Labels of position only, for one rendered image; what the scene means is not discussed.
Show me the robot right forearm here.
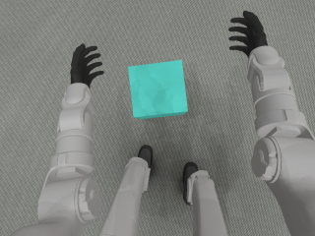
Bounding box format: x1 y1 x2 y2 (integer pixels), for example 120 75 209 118
247 45 315 142

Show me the robot left forearm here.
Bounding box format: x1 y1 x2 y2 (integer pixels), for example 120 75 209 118
37 83 96 218

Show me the robot right foot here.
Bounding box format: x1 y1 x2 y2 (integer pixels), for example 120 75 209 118
182 161 198 206

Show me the robot left upper arm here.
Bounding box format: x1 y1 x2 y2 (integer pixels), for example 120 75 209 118
9 176 102 236

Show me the carton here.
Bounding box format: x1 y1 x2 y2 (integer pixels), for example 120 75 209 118
128 60 188 119

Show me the robot right shin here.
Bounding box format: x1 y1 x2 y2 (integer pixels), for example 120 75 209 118
189 170 215 186

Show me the robot right hand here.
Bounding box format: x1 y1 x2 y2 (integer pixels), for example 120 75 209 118
228 11 268 59

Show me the robot left hand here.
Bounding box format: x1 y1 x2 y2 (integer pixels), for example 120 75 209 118
70 43 104 88

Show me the robot right upper arm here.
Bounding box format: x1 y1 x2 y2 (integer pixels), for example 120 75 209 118
251 136 315 236

